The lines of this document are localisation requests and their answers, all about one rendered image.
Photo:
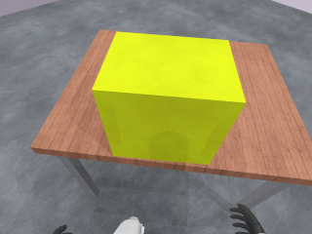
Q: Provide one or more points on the robot right hand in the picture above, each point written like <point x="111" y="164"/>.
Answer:
<point x="251" y="223"/>

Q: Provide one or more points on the robot left shin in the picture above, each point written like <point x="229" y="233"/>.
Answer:
<point x="134" y="218"/>

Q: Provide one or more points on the left robot thigh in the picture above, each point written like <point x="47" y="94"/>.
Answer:
<point x="130" y="226"/>

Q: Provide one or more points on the carton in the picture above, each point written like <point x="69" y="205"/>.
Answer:
<point x="168" y="98"/>

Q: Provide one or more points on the robot left hand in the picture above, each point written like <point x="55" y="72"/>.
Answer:
<point x="61" y="229"/>

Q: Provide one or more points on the table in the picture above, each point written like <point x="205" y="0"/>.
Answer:
<point x="268" y="140"/>

